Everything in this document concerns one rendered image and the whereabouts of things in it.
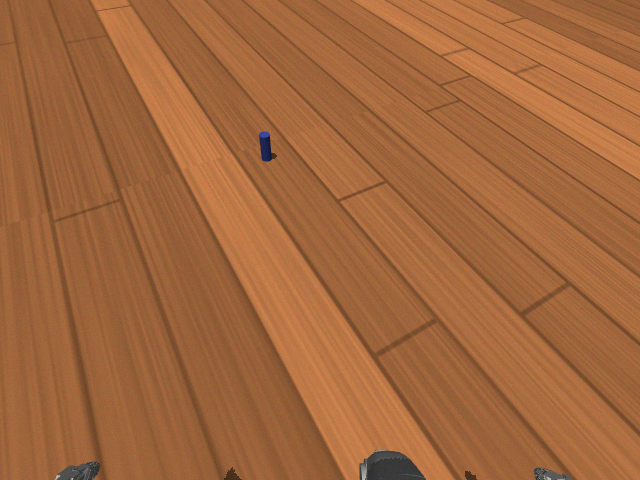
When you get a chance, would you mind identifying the can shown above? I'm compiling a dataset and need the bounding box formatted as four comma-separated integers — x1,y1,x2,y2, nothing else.
259,131,272,162

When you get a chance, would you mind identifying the left robot hand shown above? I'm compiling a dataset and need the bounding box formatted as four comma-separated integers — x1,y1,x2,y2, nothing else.
55,462,100,480

